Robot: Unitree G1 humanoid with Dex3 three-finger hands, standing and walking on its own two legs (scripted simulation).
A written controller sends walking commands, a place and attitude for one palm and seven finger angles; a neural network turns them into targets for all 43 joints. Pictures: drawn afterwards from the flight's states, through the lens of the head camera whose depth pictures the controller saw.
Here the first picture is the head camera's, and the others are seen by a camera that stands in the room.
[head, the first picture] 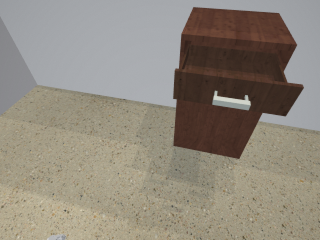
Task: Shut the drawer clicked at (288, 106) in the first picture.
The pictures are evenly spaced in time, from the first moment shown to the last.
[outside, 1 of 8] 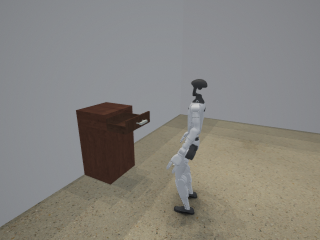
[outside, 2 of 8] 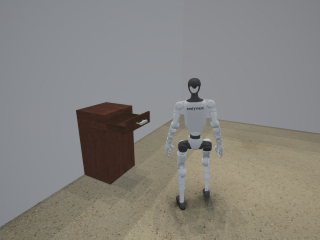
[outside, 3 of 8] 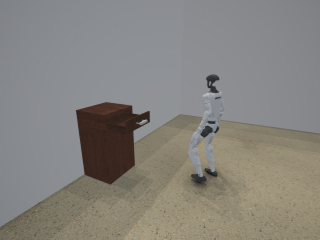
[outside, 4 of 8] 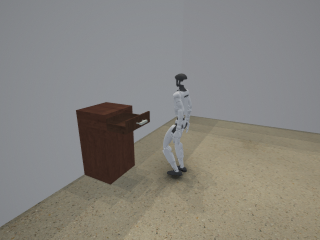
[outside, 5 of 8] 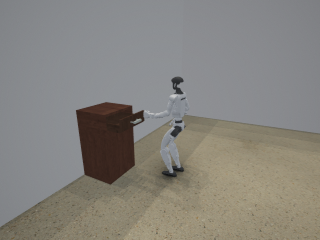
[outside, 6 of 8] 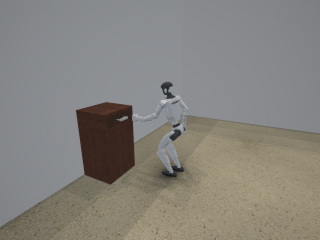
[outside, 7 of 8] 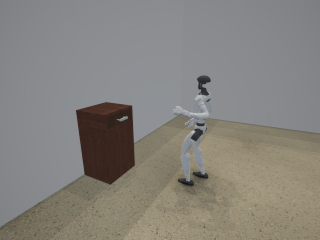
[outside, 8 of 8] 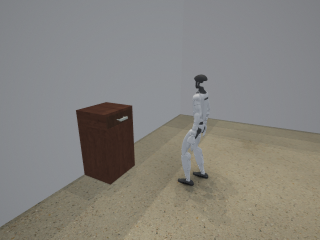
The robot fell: no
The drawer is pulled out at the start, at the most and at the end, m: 0.28 0.28 0.00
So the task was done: yes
